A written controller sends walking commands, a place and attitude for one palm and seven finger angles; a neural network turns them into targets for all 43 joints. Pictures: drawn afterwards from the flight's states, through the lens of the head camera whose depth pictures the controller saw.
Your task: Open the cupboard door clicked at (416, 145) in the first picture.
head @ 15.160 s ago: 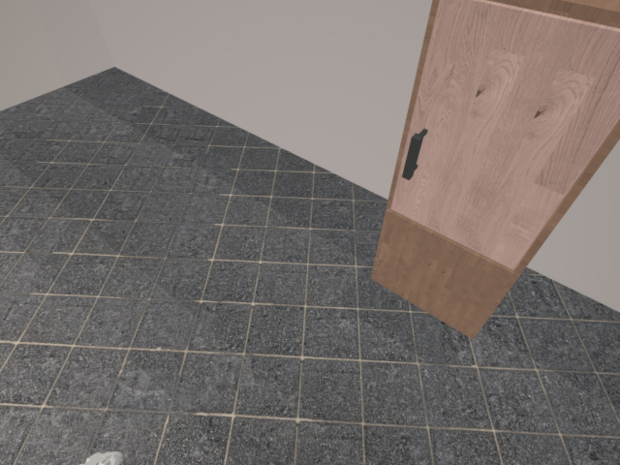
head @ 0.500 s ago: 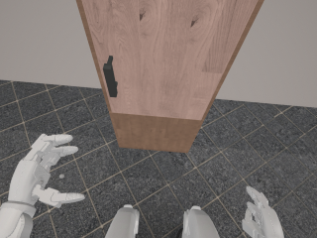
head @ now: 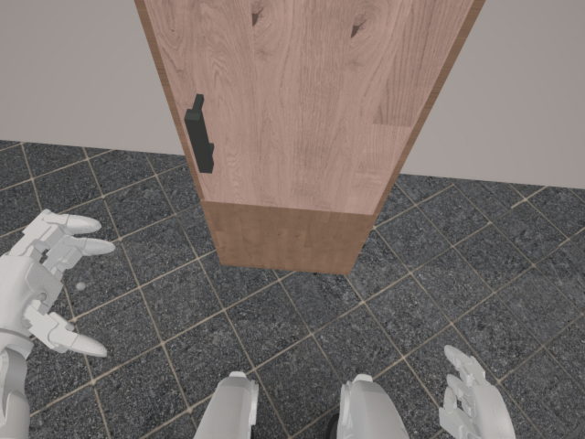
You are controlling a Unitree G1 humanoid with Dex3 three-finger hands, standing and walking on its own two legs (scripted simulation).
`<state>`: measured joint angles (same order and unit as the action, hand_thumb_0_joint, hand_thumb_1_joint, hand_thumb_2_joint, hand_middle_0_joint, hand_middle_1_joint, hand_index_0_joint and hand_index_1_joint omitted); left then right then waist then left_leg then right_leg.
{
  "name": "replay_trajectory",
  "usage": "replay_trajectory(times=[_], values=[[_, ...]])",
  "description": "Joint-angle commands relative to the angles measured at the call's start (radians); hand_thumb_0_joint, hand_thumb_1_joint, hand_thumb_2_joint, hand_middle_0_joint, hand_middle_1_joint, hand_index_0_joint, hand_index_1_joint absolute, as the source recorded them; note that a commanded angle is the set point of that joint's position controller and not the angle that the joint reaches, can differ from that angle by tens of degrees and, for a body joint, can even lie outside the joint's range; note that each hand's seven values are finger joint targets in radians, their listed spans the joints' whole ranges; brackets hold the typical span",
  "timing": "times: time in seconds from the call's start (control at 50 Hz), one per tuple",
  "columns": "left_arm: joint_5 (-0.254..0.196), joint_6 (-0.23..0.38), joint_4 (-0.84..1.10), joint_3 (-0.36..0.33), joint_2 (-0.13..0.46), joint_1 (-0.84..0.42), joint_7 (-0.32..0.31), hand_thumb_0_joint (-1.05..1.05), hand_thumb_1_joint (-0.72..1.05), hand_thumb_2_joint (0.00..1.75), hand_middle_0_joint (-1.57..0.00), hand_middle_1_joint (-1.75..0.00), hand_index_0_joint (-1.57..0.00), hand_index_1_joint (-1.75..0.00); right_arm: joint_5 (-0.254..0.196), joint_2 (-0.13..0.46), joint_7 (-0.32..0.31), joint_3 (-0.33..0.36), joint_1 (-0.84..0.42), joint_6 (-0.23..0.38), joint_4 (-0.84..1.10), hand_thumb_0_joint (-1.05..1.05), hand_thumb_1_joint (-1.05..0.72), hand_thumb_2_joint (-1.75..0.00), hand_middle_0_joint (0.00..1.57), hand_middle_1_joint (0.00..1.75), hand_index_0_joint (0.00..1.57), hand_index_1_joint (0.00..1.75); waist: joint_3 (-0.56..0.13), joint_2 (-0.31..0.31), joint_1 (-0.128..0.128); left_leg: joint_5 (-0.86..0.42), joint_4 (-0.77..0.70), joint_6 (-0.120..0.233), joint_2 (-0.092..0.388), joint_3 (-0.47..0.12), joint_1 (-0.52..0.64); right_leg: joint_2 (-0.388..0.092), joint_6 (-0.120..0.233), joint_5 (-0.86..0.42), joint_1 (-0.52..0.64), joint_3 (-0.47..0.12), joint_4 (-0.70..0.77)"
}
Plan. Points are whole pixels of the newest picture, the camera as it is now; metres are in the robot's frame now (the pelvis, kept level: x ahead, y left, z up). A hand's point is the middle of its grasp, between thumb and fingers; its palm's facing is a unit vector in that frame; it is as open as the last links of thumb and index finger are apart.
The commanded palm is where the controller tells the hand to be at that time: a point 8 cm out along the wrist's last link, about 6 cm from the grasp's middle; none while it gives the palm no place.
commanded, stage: raise the hand with hooked fingers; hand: left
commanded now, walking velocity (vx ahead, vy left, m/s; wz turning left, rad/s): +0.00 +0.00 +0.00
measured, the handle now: (202, 135) +0.56 +0.19 +0.02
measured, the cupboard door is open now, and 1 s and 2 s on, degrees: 0 0 0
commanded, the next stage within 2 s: move the hooked fingers beside the handle in 0.48 s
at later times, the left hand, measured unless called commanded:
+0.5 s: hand (82, 285) +0.28 +0.27 +0.05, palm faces -0.02 -1.00 -0.07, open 14.0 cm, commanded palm +0.26 +0.32 +0.05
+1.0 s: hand (99, 248) +0.33 +0.27 +0.04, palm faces -0.02 -1.00 -0.04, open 14.0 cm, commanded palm +0.32 +0.32 +0.04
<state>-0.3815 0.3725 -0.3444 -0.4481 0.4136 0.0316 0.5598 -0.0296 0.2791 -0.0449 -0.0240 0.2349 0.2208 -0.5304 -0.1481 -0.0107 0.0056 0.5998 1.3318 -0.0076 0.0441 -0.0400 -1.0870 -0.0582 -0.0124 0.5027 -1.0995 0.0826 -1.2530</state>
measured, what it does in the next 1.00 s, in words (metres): stands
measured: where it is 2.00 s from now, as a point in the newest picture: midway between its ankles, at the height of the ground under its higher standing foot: outside the picture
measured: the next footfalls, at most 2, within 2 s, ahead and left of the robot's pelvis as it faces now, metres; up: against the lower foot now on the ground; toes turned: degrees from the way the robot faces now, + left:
none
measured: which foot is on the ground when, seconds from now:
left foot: down 0.00-1.00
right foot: down 0.00-1.00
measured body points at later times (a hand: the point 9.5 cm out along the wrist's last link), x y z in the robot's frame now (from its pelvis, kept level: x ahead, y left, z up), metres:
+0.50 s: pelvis +0.00 +0.00 +0.00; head +0.10 +0.02 +0.44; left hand +0.28 +0.33 +0.05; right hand +0.17 -0.25 -0.08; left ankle +0.02 +0.12 -0.62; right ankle +0.05 -0.14 -0.62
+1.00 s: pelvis +0.00 +0.00 -0.01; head +0.11 +0.02 +0.43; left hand +0.33 +0.33 +0.04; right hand +0.15 -0.26 -0.09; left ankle +0.02 +0.12 -0.62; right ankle +0.05 -0.14 -0.62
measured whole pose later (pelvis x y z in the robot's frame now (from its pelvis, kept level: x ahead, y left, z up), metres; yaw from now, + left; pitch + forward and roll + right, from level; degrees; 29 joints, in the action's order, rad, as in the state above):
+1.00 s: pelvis +0.00 +0.00 -0.01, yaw +0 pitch +22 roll -3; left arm -0.34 0.37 -0.52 -0.47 0.45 -0.19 0.55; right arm -0.03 0.29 -0.05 -0.03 0.24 0.18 -0.54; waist -0.15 0.00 0.04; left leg 0.59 1.35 0.00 0.04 -0.03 -1.14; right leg -0.05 -0.01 0.49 -1.16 0.07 -1.27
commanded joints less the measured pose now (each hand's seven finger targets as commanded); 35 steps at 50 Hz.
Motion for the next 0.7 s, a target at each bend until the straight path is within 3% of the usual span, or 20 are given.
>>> replay_trajectory(times=[0.0, 0.04, 0.1, 0.2, 0.28, 0.32, 0.56, 0.62, 0.64, 0.68], values=[[-0.036, 0.058, 0.166, -0.107, 0.227, -0.099, 0.015, 0.0, -0.5, 0.3, -0.3, -1.2, -0.3, -1.2, -0.005, 0.167, -0.014, 0.079, 0.018, 0.049, 0.134, 0.0, -0.9, -0.9, 0.2, 0.3, 0.2, 0.3, -0.34, -0.079, -0.008, -0.319, -0.22, 0.023, -0.046, 0.014, 0.174, 0.065, 0.036, -0.153, 0.264, -0.034, 0.161], [-0.039, 0.054, 0.164, -0.112, 0.232, -0.074, 0.02, 0.0, -0.5, 0.3, -0.3, -1.2, -0.3, -1.2, -0.005, 0.169, -0.01, 0.08, 0.025, 0.047, 0.14, 0.0, -0.9, -0.9, 0.2, 0.3, 0.2, 0.3, -0.36, -0.063, -0.013, -0.336, -0.222, 0.022, -0.045, 0.015, 0.183, 0.068, 0.037, -0.168, 0.275, -0.031, 0.158], [-0.038, 0.054, 0.179, -0.114, 0.231, -0.083, 0.007, 0.0, -0.5, 0.3, -0.3, -1.2, -0.3, -1.2, -0.006, 0.17, -0.007, 0.083, 0.023, 0.043, 0.143, 0.0, -0.9, -0.9, 0.2, 0.3, 0.2, 0.3, -0.335, -0.06, -0.006, -0.304, -0.224, 0.024, -0.046, 0.016, 0.164, 0.065, 0.031, -0.14, 0.259, -0.032, 0.165], [-0.026, 0.073, 0.186, -0.119, 0.241, -0.091, -0.018, 0.0, -0.5, 0.3, -0.3, -1.2, -0.3, -1.2, -0.005, 0.169, -0.009, 0.082, 0.025, 0.04, 0.141, 0.0, -0.9, -0.9, 0.2, 0.3, 0.2, 0.3, -0.312, -0.088, -0.006, -0.28, -0.236, 0.021, -0.046, 0.013, 0.169, 0.065, 0.035, -0.109, 0.236, -0.029, 0.164], [-0.029, 0.081, 0.188, -0.111, 0.232, -0.094, -0.015, 0.0, -0.5, 0.3, -0.3, -1.2, -0.3, -1.2, -0.005, 0.166, -0.012, 0.081, 0.027, 0.035, 0.139, 0.0, -0.9, -0.9, 0.2, 0.3, 0.2, 0.3, -0.323, -0.075, 0.002, -0.275, -0.233, 0.023, -0.046, 0.014, 0.172, 0.066, 0.032, -0.111, 0.242, -0.032, 0.169], [-0.03, 0.084, 0.204, -0.108, 0.24, -0.109, -0.01, 0.0, -0.5, 0.3, -0.3, -1.2, -0.3, -1.2, -0.003, 0.169, -0.013, 0.079, 0.03, 0.038, 0.141, 0.0, -0.9, -0.9, 0.2, 0.3, 0.2, 0.3, -0.327, -0.104, 0.0, -0.303, -0.231, 0.021, -0.045, 0.009, 0.186, 0.071, 0.04, -0.131, 0.237, -0.025, 0.155], [-0.028, 0.065, 0.167, -0.103, 0.228, -0.104, 0.002, 0.0, -0.5, 0.3, -0.3, -1.2, -0.3, -1.2, -0.006, 0.167, -0.017, 0.076, 0.025, 0.027, 0.145, 0.0, -0.9, -0.9, 0.2, 0.3, 0.2, 0.3, -0.324, -0.063, 0.005, -0.276, -0.225, 0.023, -0.047, 0.012, 0.172, 0.069, 0.033, -0.119, 0.236, -0.029, 0.165], [-0.019, 0.074, 0.155, -0.099, 0.25, -0.229, -0.004, 0.0, -0.5, 0.3, -0.3, -1.2, -0.3, -1.2, -0.002, 0.171, -0.026, 0.073, 0.027, 0.03, 0.124, 0.0, -0.9, -0.9, 0.2, 0.3, 0.2, 0.3, -0.303, -0.076, 0.024, -0.271, -0.206, 0.024, -0.044, 0.006, 0.16, 0.072, 0.038, -0.114, 0.201, -0.028, 0.151], [-0.019, 0.074, 0.141, -0.081, 0.225, -0.236, 0.001, 0.0, -0.5, 0.3, -0.3, -1.2, -0.3, -1.2, -0.002, 0.167, -0.025, 0.071, 0.024, 0.031, 0.121, 0.0, -0.9, -0.9, 0.2, 0.3, 0.2, 0.3, -0.313, -0.085, 0.023, -0.259, -0.209, 0.023, -0.046, 0.01, 0.165, 0.068, 0.035, -0.106, 0.2, -0.032, 0.157], [-0.013, 0.074, 0.122, -0.093, 0.244, -0.241, 0.004, 0.0, -0.5, 0.3, -0.3, -1.2, -0.3, -1.2, -0.003, 0.171, -0.028, 0.073, 0.028, 0.031, 0.118, 0.0, -0.9, -0.9, 0.2, 0.3, 0.2, 0.3, -0.33, -0.092, 0.016, -0.27, -0.207, 0.023, -0.046, 0.01, 0.165, 0.064, 0.036, -0.118, 0.208, -0.035, 0.152]])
